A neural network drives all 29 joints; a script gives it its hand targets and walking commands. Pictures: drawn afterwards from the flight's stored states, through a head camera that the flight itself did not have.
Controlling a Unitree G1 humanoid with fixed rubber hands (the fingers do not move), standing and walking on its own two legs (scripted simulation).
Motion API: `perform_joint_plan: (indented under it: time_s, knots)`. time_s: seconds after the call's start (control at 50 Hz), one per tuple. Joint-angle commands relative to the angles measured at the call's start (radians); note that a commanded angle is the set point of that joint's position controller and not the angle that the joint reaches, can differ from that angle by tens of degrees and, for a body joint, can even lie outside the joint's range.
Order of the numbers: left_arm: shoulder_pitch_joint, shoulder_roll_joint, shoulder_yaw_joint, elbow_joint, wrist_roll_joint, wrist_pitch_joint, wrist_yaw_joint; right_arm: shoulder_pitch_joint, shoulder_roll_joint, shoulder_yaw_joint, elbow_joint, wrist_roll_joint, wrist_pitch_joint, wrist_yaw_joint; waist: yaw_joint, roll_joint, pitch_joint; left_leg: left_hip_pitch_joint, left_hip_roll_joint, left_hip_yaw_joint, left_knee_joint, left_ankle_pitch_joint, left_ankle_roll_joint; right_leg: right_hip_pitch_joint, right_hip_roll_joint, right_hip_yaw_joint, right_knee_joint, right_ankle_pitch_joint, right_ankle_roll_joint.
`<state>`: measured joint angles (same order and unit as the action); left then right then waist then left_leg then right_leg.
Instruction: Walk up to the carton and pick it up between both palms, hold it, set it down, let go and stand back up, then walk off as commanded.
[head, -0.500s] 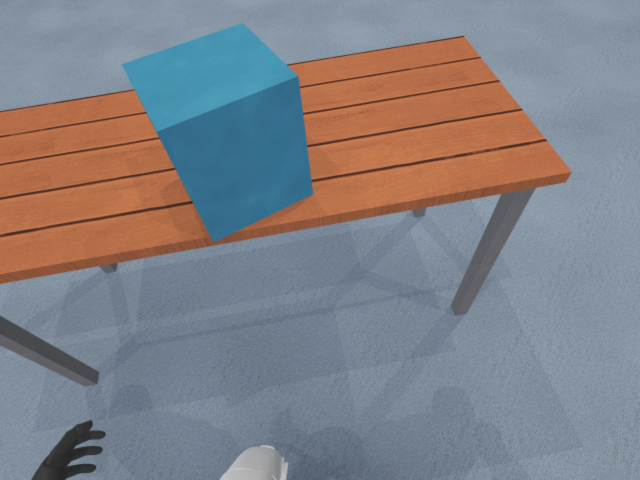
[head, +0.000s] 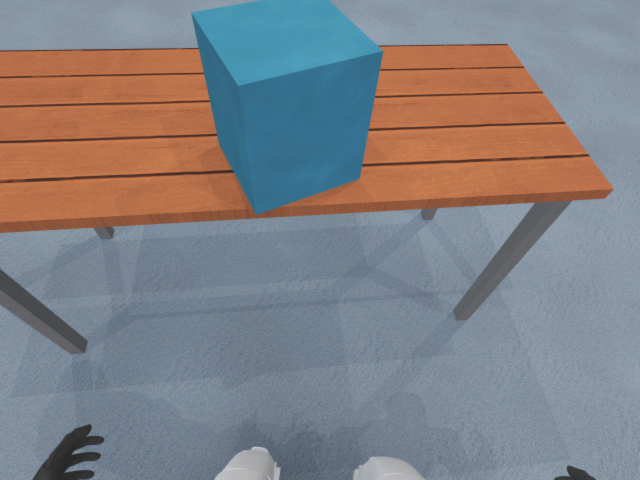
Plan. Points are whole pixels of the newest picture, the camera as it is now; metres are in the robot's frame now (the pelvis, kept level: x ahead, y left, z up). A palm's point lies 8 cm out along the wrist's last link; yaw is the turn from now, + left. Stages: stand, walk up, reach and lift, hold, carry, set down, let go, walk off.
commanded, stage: walk up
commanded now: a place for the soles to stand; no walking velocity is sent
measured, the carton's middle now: (286, 106) +0.66 +0.07 +0.06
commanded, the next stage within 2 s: none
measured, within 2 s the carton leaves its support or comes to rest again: neither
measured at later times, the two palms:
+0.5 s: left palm out of the picture +0.10 +0.32 -0.08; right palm out of the picture +0.07 -0.34 -0.10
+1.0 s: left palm out of the picture +0.10 +0.30 -0.05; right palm out of the picture +0.08 -0.36 -0.09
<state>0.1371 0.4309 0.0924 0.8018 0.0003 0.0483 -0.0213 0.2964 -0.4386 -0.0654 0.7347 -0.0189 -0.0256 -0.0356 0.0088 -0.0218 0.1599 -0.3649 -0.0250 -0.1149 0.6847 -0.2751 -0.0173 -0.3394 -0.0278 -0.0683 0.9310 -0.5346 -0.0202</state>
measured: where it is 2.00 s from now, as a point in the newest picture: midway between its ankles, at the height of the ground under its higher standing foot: outside the picture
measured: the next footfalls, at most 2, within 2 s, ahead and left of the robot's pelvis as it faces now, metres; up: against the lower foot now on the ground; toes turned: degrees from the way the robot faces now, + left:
right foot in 0.08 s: +0.06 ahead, -0.12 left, +0.00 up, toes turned +0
left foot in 0.44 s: +0.09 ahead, +0.13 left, +0.00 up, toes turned -3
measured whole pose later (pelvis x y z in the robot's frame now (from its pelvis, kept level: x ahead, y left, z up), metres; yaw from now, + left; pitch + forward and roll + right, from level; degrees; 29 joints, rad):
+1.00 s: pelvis +0.01 -0.04 +0.02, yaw +3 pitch -2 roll +2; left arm 0.16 0.43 0.09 0.80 0.00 -0.01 -0.02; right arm 0.28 -0.43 -0.04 0.86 -0.02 -0.03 -0.02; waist 0.01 -0.01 0.13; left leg -0.38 -0.02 -0.11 0.80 -0.38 -0.02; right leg -0.23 -0.02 -0.07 0.55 -0.29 -0.06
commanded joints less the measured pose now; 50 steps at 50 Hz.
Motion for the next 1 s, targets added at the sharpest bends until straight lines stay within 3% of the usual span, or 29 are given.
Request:
perform_joint_plan:
  time_s: [0.0,0.06,0.08,0.1,0.12,0.14,0.2,0.22,0.26,0.3,0.34,0.38,0.4,0.42,0.44,0.46,0.56,0.62,0.64,0.66,0.68,0.7,0.74,0.76,0.8,0.84,0.88,0.92,0.98]
  knots:
    - [-0.002,0.168,0.039,-0.070,0.017,-0.016,0.012,0.043,-0.269,-0.054,-0.040,-0.016,-0.003,-0.010,-0.018,0.224,-0.112,0.038,0.191,-0.404,-0.237,0.109,0.223,-0.026,0.041,0.089,-0.101,-0.067,-0.006]
    - [0.114,0.141,0.043,-0.009,0.022,-0.030,0.017,-0.030,-0.258,-0.045,-0.046,-0.024,0.010,-0.005,0.046,0.206,-0.084,-0.140,0.166,-0.387,-0.232,-0.097,0.183,0.179,0.037,0.075,-0.407,0.018,-0.022]
    - [0.151,0.177,0.045,-0.005,0.036,-0.036,0.016,0.001,-0.205,-0.032,-0.050,-0.013,0.011,-0.003,0.043,0.079,-0.104,-0.177,0.115,-0.311,-0.147,-0.157,0.130,0.270,-0.013,0.165,-0.546,0.008,-0.037]
    - [0.157,0.268,0.068,-0.004,0.046,-0.054,0.021,-0.047,-0.146,-0.018,-0.049,-0.009,0.006,-0.005,0.081,-0.118,-0.071,-0.305,-0.045,-0.116,0.090,-0.215,0.066,0.245,-0.242,0.423,-0.661,-0.116,-0.105]
    - [0.049,0.298,0.077,-0.060,0.042,-0.065,0.018,-0.027,-0.181,-0.027,-0.056,-0.016,0.008,-0.016,0.060,-0.112,-0.052,-0.332,-0.065,-0.020,0.235,-0.293,0.040,0.212,-0.407,0.552,-0.724,-0.081,-0.140]
    - [-0.009,0.252,0.052,-0.064,0.032,-0.072,0.016,-0.031,-0.227,-0.032,-0.023,-0.005,0.003,-0.019,0.029,-0.028,0.001,-0.290,-0.036,-0.040,0.325,-0.263,0.031,0.150,-0.389,0.480,-0.664,0.227,-0.148]
    - [0.014,0.195,0.036,-0.067,0.024,-0.081,0.015,0.057,-0.164,-0.033,0.016,0.003,-0.003,0.005,-0.002,-0.087,-0.064,-0.156,0.003,-0.028,0.267,-0.139,0.034,0.197,-0.231,0.220,-0.619,0.377,-0.048]
    - [-0.002,0.196,0.041,-0.080,0.028,-0.083,0.012,0.074,-0.170,-0.032,0.027,0.005,-0.002,0.011,0.013,-0.156,-0.048,-0.148,-0.013,0.009,0.290,-0.144,0.026,0.231,-0.224,0.141,-0.586,0.509,-0.098]
    - [0.051,0.197,0.040,-0.066,0.026,-0.081,0.016,0.057,-0.177,-0.022,0.031,0.009,-0.005,0.010,0.025,-0.136,-0.105,-0.132,-0.005,0.058,0.204,-0.140,0.012,0.322,-0.216,0.110,-0.483,0.768,-0.128]
    - [0.131,0.189,0.044,-0.060,0.030,-0.074,0.019,0.025,-0.175,-0.014,0.018,0.011,-0.015,0.004,0.070,-0.145,-0.145,-0.215,-0.026,0.066,0.130,-0.138,0.016,0.464,-0.218,0.127,-0.434,0.898,-0.119]
    - [0.076,0.194,0.049,-0.090,0.026,-0.053,0.010,0.028,-0.160,-0.005,0.024,0.012,-0.032,-0.001,0.053,-0.128,-0.145,-0.108,0.012,0.160,-0.011,-0.071,0.012,0.411,-0.199,0.061,-0.345,0.900,-0.158]
    - [0.022,0.190,0.041,-0.117,0.008,-0.048,0.003,0.115,-0.148,-0.016,0.065,0.006,-0.047,-0.003,-0.004,-0.057,-0.218,0.084,-0.031,0.219,-0.209,0.171,0.020,0.294,-0.152,0.001,-0.201,0.786,-0.119]
    - [0.006,0.177,0.041,-0.117,0.001,-0.043,0.001,0.159,-0.172,-0.030,0.090,0.001,-0.052,-0.014,-0.045,-0.071,-0.255,0.170,-0.031,0.183,-0.330,0.225,0.032,0.268,-0.122,-0.004,-0.127,0.715,-0.099]
    - [-0.002,0.113,0.015,-0.136,-0.004,-0.043,0.003,0.160,-0.243,-0.044,0.075,-0.002,-0.062,-0.020,-0.056,0.081,-0.253,0.286,0.077,-0.079,-0.233,0.446,0.088,0.056,-0.054,0.023,0.023,0.468,-0.037]
    - [-0.013,0.087,0.009,-0.135,-0.003,-0.029,0.006,0.121,-0.271,-0.049,0.044,-0.021,-0.061,-0.030,-0.023,0.166,-0.206,0.319,0.280,-0.435,-0.248,0.565,0.213,-0.163,0.043,0.054,0.063,-0.054,0.001]
    - [-0.005,0.129,0.005,-0.098,0.001,-0.004,0.016,0.094,-0.299,-0.043,0.049,0.008,-0.055,-0.031,-0.021,0.122,-0.234,0.208,0.366,-0.559,-0.255,0.450,0.341,-0.079,0.011,0.185,0.144,-0.179,0.008]
    - [0.021,0.158,0.038,-0.051,0.019,-0.026,0.005,-0.008,-0.235,-0.026,0.029,-0.023,-0.025,-0.016,-0.025,0.183,-0.146,0.014,0.197,-0.345,-0.241,0.137,0.225,0.008,0.033,0.069,-0.134,-0.012,-0.003]
    - [0.092,0.151,0.036,-0.019,0.029,-0.036,0.009,-0.085,-0.236,-0.021,0.019,-0.012,-0.006,-0.013,0.057,0.193,-0.121,-0.154,0.127,-0.213,-0.158,0.044,0.135,0.233,0.025,0.055,-0.419,0.183,-0.036]
    - [0.040,0.190,0.046,-0.027,0.038,-0.041,0.012,-0.048,-0.202,-0.007,0.019,-0.007,-0.006,-0.015,0.046,0.040,-0.099,-0.264,0.052,-0.177,-0.086,-0.035,0.102,0.250,-0.064,0.188,-0.487,0.079,-0.071]
    - [0.084,0.239,0.062,-0.029,0.042,-0.052,0.008,-0.042,-0.156,-0.001,0.016,0.007,-0.003,-0.015,0.087,-0.181,-0.124,-0.298,-0.082,0.003,0.150,-0.212,0.058,0.245,-0.294,0.435,-0.674,-0.159,-0.129]
    - [0.044,0.279,0.048,-0.043,0.039,-0.061,0.006,-0.089,-0.202,-0.009,0.037,-0.009,0.003,-0.023,0.071,-0.089,-0.076,-0.227,-0.042,-0.019,0.294,-0.282,0.043,0.054,-0.389,0.553,-0.741,-0.231,-0.150]
    - [0.006,0.270,0.058,-0.056,0.042,-0.061,0.008,-0.054,-0.236,-0.025,0.051,0.004,0.014,-0.022,0.054,-0.033,-0.014,-0.255,-0.026,-0.034,0.326,-0.247,0.042,0.030,-0.370,0.480,-0.770,-0.235,-0.063]
    - [-0.020,0.237,0.046,-0.050,0.028,-0.073,0.013,0.019,-0.202,-0.016,0.097,0.009,0.003,0.004,0.014,-0.059,0.013,-0.213,-0.005,-0.043,0.289,-0.110,0.018,0.072,-0.249,0.352,-0.756,-0.182,-0.037]
    - [-0.035,0.209,0.048,-0.052,0.022,-0.074,0.010,0.066,-0.189,-0.015,0.103,0.006,-0.003,0.009,0.003,-0.133,-0.003,-0.127,0.000,-0.023,0.307,-0.100,0.008,0.051,-0.223,0.281,-0.727,-0.109,-0.089]
    - [0.017,0.146,0.028,-0.043,0.027,-0.081,0.010,0.069,-0.174,-0.021,0.114,0.005,-0.006,0.019,0.021,-0.016,-0.064,-0.191,0.010,-0.007,0.240,-0.104,0.009,0.251,-0.222,0.236,-0.653,0.171,-0.126]
    - [0.064,0.177,0.036,-0.059,0.025,-0.077,0.004,0.035,-0.154,-0.002,0.093,0.007,-0.014,0.021,0.039,-0.078,-0.148,-0.141,0.005,0.045,0.113,-0.145,-0.001,0.363,-0.192,0.148,-0.547,0.361,-0.155]
    - [0.149,0.208,0.041,-0.035,0.023,-0.078,0.014,-0.011,-0.155,0.003,0.069,0.012,-0.017,0.013,0.092,-0.103,-0.169,-0.183,-0.004,0.041,0.096,-0.129,0.008,0.469,-0.216,0.159,-0.484,0.619,-0.122]
    - [0.143,0.189,0.040,-0.030,0.012,-0.079,0.016,0.005,-0.130,0.008,0.070,0.017,-0.021,0.012,0.060,-0.126,-0.145,-0.142,0.006,0.042,0.095,-0.069,0.019,0.380,-0.213,0.121,-0.470,0.816,-0.118]
    - [0.015,0.200,0.033,-0.089,0.009,-0.068,0.001,0.060,-0.148,-0.004,0.093,0.012,-0.033,0.016,0.014,-0.129,-0.183,0.021,0.021,0.139,0.027,-0.014,0.012,0.212,-0.225,0.092,-0.469,0.624,-0.160]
